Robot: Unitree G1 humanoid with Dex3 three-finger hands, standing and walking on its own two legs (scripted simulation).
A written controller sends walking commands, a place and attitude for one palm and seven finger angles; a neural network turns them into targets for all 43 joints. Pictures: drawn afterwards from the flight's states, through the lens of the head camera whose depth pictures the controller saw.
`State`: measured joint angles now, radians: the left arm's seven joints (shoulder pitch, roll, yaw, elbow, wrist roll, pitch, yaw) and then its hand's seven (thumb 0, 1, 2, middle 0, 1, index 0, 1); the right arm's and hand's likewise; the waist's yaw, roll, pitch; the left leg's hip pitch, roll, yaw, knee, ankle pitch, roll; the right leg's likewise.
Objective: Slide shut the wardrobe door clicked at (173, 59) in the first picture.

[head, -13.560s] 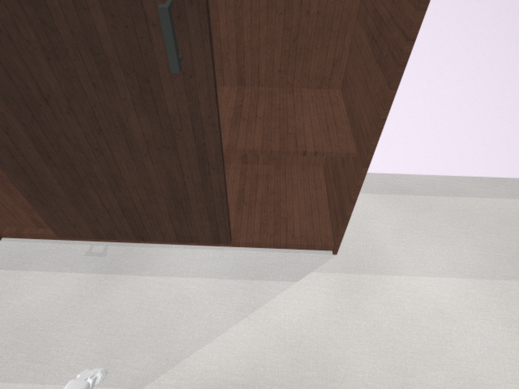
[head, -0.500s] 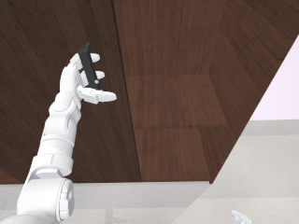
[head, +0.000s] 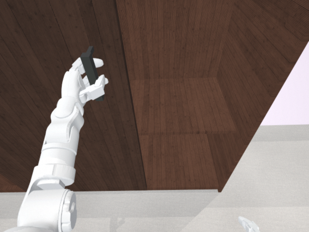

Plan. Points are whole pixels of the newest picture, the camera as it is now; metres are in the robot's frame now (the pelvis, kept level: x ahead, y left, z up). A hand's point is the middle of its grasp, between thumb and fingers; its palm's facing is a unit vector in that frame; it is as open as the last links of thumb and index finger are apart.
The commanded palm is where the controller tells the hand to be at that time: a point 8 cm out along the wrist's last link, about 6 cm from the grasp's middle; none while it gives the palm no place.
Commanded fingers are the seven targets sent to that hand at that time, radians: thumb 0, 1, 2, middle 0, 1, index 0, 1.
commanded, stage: grip the handle and tug to test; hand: left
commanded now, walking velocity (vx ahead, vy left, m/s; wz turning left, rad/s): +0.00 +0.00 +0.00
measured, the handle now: (95, 74) +0.48 +0.17 +0.19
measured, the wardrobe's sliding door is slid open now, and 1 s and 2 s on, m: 0.46 0.46 0.39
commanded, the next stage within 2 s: tug the door sideways, standing still in 0.74 s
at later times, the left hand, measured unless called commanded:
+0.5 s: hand (99, 86) +0.42 +0.14 +0.19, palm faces +0.06 -1.00 -0.01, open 6.0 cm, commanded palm +0.38 +0.18 +0.19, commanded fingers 0.00 0.90 0.90 -0.45 -1.40 -0.45 -1.40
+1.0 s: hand (99, 87) +0.42 +0.15 +0.19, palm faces +0.02 -1.00 -0.02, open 6.1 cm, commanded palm +0.40 +0.18 +0.19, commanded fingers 0.00 0.90 0.90 -0.45 -1.40 -0.45 -1.40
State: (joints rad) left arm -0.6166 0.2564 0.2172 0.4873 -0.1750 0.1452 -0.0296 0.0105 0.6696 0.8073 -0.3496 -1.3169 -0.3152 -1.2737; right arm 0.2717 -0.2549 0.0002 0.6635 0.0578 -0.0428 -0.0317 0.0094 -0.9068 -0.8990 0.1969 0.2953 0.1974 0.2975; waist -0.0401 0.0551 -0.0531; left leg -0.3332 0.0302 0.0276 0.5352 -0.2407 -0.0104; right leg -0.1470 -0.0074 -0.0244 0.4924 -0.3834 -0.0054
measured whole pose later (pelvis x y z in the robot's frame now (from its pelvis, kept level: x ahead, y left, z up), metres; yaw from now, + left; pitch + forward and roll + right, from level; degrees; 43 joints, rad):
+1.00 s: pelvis +0.06 +0.00 +0.01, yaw +0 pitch +4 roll -1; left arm -0.30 0.21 0.17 0.02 -0.21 0.26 -0.04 0.00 0.73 0.82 -0.33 -1.36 -0.27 -1.31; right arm 0.23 -0.26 0.00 0.62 0.05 -0.05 -0.03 0.01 -0.91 -0.90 0.20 0.30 0.20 0.30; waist -0.01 0.06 -0.08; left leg -0.24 0.04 0.02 0.48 -0.30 0.00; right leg -0.08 -0.01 -0.06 0.48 -0.33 0.00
